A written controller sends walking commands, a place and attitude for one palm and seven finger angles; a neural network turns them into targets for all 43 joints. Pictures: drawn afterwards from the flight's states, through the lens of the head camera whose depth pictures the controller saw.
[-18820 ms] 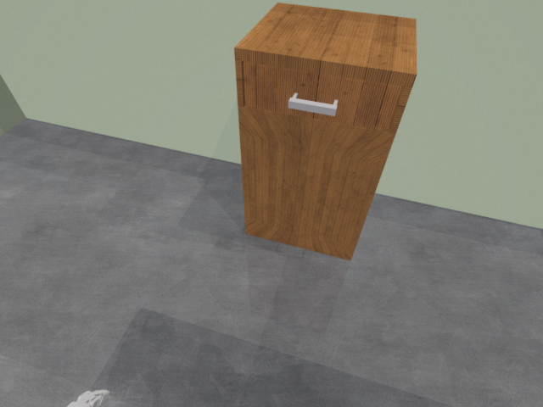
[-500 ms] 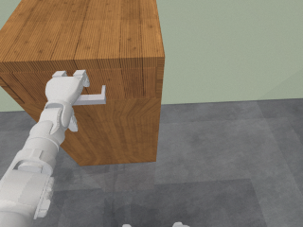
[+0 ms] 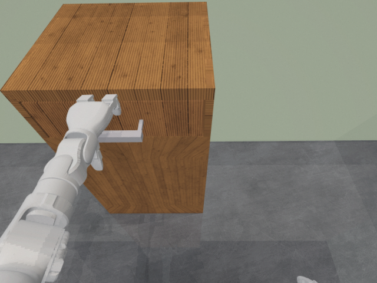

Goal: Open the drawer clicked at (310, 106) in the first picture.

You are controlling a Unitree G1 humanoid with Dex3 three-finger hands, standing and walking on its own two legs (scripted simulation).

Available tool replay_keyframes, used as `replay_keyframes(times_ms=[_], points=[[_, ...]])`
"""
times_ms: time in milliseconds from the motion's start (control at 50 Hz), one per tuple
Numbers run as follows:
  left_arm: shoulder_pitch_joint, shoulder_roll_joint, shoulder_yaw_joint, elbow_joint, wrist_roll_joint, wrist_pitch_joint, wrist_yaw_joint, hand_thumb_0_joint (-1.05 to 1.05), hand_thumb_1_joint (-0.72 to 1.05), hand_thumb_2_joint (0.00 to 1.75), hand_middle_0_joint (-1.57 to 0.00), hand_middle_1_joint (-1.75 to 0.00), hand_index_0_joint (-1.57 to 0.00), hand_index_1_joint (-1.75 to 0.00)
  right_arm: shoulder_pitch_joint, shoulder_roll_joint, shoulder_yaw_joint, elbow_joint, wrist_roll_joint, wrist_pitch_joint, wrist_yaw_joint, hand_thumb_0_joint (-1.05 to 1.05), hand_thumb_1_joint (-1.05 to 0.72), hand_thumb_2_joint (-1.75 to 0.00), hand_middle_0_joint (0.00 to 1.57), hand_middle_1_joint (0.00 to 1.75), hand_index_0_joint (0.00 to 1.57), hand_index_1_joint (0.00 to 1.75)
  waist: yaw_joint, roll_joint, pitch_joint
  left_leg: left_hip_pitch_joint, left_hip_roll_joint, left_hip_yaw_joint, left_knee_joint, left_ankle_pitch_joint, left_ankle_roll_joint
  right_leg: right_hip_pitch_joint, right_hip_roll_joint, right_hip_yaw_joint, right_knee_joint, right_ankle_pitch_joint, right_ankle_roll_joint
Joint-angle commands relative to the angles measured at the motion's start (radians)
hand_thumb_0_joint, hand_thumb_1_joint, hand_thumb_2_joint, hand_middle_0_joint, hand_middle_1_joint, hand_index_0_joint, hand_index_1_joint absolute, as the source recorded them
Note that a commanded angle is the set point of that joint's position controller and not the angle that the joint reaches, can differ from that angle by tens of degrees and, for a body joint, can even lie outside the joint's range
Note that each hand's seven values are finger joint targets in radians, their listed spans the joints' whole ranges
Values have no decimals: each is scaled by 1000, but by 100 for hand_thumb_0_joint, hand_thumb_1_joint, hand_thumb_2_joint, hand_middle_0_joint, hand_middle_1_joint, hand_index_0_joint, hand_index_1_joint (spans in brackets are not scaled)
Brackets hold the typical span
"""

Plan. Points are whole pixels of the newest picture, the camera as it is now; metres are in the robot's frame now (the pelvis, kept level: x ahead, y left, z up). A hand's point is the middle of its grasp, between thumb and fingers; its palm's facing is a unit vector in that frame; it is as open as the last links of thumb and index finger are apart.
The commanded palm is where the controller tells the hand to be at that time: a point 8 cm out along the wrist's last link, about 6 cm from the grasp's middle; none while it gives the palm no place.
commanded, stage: re-aim the fingers above the handle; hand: left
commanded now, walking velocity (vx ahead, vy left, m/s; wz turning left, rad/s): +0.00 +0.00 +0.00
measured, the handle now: (117, 129) +0.48 +0.20 +0.00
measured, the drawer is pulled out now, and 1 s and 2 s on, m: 0.00 0.00 0.00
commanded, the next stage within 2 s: lower the fingers behind the handle in 1.94 s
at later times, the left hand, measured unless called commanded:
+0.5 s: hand (101, 128) +0.44 +0.22 +0.07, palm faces -0.02 -0.01 -1.00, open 13.6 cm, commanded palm +0.41 +0.22 +0.12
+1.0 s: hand (95, 126) +0.44 +0.23 +0.07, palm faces +0.01 +0.00 -1.00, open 13.8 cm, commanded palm +0.41 +0.22 +0.12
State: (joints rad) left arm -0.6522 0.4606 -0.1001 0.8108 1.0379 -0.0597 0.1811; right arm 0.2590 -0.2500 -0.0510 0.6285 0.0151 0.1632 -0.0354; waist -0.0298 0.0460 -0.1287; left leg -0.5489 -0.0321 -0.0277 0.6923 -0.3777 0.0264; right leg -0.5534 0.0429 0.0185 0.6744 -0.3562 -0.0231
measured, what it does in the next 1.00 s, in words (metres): stands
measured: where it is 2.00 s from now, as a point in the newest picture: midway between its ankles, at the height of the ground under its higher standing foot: outside the picture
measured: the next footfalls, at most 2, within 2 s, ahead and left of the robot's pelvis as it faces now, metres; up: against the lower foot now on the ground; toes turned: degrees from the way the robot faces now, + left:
none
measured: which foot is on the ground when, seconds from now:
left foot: down 0.00-1.00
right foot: down 0.00-1.00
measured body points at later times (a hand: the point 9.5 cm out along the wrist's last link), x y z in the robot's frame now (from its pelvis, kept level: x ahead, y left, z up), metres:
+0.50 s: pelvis -0.01 +0.00 +0.00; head +0.04 -0.02 +0.45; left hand +0.43 +0.21 +0.12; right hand +0.04 -0.27 -0.14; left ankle -0.03 +0.10 -0.72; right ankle -0.02 -0.11 -0.72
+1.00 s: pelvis -0.01 +0.00 +0.00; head +0.04 -0.01 +0.45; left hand +0.43 +0.22 +0.13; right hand +0.06 -0.27 -0.13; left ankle -0.03 +0.10 -0.72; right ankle -0.02 -0.11 -0.72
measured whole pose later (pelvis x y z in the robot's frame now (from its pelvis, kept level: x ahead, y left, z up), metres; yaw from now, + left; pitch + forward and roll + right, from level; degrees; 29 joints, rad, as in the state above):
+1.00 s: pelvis -0.01 +0.00 +0.00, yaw +0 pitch +13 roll +0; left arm -0.72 0.47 -0.09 0.88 1.04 -0.04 0.24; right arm 0.29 -0.25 -0.06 0.67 0.02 0.13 -0.04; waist -0.04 0.05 -0.12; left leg -0.56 -0.03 -0.02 0.69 -0.35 0.03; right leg -0.57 0.04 0.02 0.67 -0.33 -0.02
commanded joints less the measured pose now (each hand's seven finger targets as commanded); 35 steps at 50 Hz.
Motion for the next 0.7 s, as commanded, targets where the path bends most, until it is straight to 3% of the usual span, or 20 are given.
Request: replay_keyframes(times_ms=[0, 60, 80, 120, 160, 220, 280, 300, 320, 380, 480, 520, 540, 580, 620, 680], points=[[-425, 183, 65, -240, -12, -34, 49, 0, -50, 30, -30, -120, -30, -120, 73, -132, -55, -76, -5, -25, -5, 0, -90, -90, 20, 30, 20, 30, -29, -1, -374, 232, 2, 31, -13, 531, 18, 156, 4, -20, -39, 437, -20], [-453, 206, 87, -250, -9, -40, 72, 0, -50, 30, -30, -120, -30, -120, 73, -131, -55, -68, -10, -26, -6, 0, -90, -90, 20, 30, 20, 30, -26, 6, -384, 219, -2, 31, -10, 536, 17, 159, 3, -20, -33, 444, -22], [-462, 242, 117, -237, -4, -38, 84, 0, -50, 30, -30, -120, -30, -120, 80, -133, -54, -62, -9, -26, -7, 0, -90, -90, 20, 30, 20, 30, -24, -10, -398, 207, -3, 30, -11, 515, 17, 168, 4, -19, -30, 440, -20], [-468, 282, 148, -190, 5, -23, 104, 0, -50, 30, -30, -120, -30, -120, 77, -136, -48, -55, -7, -25, -11, 0, -90, -90, 20, 30, 20, 30, -22, -22, -358, 157, -6, 35, -22, 459, 17, 168, 3, -19, -32, 415, -20], [-478, 321, 180, -196, 12, -14, 122, 0, -50, 30, -30, -120, -30, -120, 72, -137, -48, -55, -10, -25, -14, 0, -90, -90, 20, 30, 20, 30, -7, -6, -397, 146, -10, 40, -25, 461, 16, 203, 1, -13, -27, 425, -23], [-460, 289, 155, -183, 16, 9, 132, 0, -50, 30, -30, -120, -30, -120, 75, -133, -48, -53, -7, -27, -9, 0, -90, -90, 20, 30, 20, 30, -6, 18, -408, 162, -7, 45, -29, 488, 14, 204, 3, -18, -27, 445, -22], [-456, 341, 188, -131, 13, 27, 129, 0, -50, 30, -30, -120, -30, -120, 72, -140, -43, -52, 0, -24, -17, 0, -90, -90, 20, 30, 20, 30, -12, -39, -378, 119, -6, 47, -47, 420, 19, 228, 0, -11, -45, 410, -16], [-468, 299, 151, -140, 4, 30, 123, 0, -50, 30, -30, -120, -30, -120, 74, -139, -44, -56, 1, -28, -18, 0, -90, -90, 20, 30, 20, 30, -22, -42, -368, 122, -7, 49, -52, 402, 22, 227, -1, -12, -55, 402, -14], [-468, 328, 173, -126, 9, 30, 119, 0, -50, 30, -30, -120, -30, -120, 75, -141, -45, -51, 3, -29, -22, 0, -90, -90, 20, 30, 20, 30, -19, -60, -362, 120, -5, 51, -58, 394, 23, 231, -2, -9, -60, 395, -13], [-475, 326, 163, -156, 7, 13, 104, 0, -50, 30, -30, -120, -30, -120, 77, -140, -44, -60, 4, -31, -24, 0, -90, -90, 20, 30, 20, 30, -11, -22, -399, 142, -7, 49, -64, 409, 24, 249, -4, -6, -59, 405, -15], [-389, 271, 132, -129, -2, -3, 77, 0, -50, 30, -30, -120, -30, -120, 76, -141, -47, -62, 8, -38, -21, 0, -90, -90, 20, 30, 20, 30, -11, -37, -340, 145, -2, 52, -76, 394, 25, 226, -1, -10, -76, 382, -15], [-402, 218, 82, -133, -7, -2, 65, 0, -50, 30, -30, -120, -30, -120, 73, -143, -48, -63, 9, -43, -19, 0, -90, -90, 20, 30, 20, 30, -26, -42, -300, 152, 0, 53, -80, 362, 26, 192, -1, -12, -90, 345, -14], [-387, 216, 84, -124, -9, -3, 60, 0, -50, 30, -30, -120, -30, -120, 78, -144, -50, -62, 10, -45, -17, 0, -90, -90, 20, 30, 20, 30, -24, -50, -283, 148, 0, 49, -83, 345, 26, 186, -1, -14, -94, 322, -16], [-393, 237, 98, -148, -9, -14, 53, 0, -50, 30, -30, -120, -30, -120, 78, -144, -50, -65, 10, -45, -17, 0, -90, -90, 20, 30, 20, 30, -15, -35, -315, 163, -2, 48, -82, 361, 26, 203, -2, -6, -90, 335, -18], [-411, 214, 78, -184, -12, -24, 52, 0, -50, 30, -30, -120, -30, -120, 73, -142, -51, -68, 7, -46, -17, 0, -90, -90, 20, 30, 20, 30, -22, -21, -316, 178, -3, 48, -80, 362, 26, 192, -2, -9, -90, 335, -18], [-450, 252, 106, -178, -10, -40, 65, 0, -50, 30, -30, -120, -30, -120, 73, -144, -50, -59, 8, -49, -20, 0, -90, -90, 20, 30, 20, 30, -35, -48, -282, 158, -5, 41, -79, 329, 27, 172, -2, -7, -95, 301, -16]])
